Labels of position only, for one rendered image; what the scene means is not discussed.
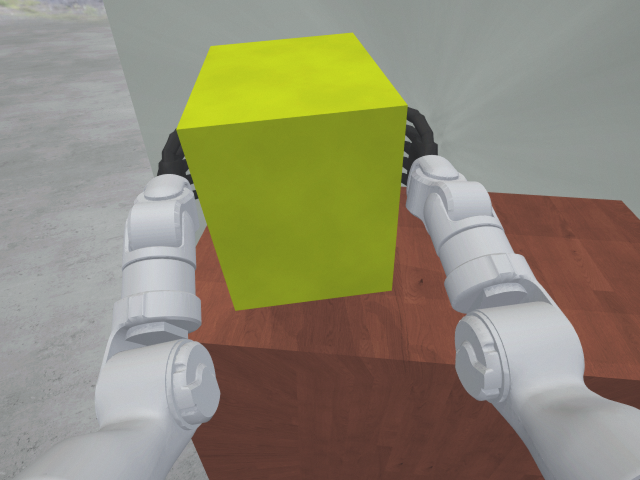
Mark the right robot upper arm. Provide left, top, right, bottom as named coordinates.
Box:
left=455, top=301, right=640, bottom=480

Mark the left robot forearm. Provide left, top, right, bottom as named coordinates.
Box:
left=95, top=174, right=202, bottom=423

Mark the pedestal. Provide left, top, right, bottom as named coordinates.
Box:
left=188, top=187, right=640, bottom=480

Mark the left robot upper arm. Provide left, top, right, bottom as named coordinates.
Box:
left=12, top=339, right=220, bottom=480

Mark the right robot hand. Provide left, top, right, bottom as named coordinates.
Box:
left=401, top=107, right=438, bottom=186

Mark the carton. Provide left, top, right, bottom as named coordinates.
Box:
left=176, top=33, right=408, bottom=311

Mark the right robot forearm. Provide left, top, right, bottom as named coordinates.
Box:
left=406, top=155, right=585, bottom=375

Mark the left robot hand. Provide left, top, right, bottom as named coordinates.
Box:
left=157, top=128, right=198, bottom=199

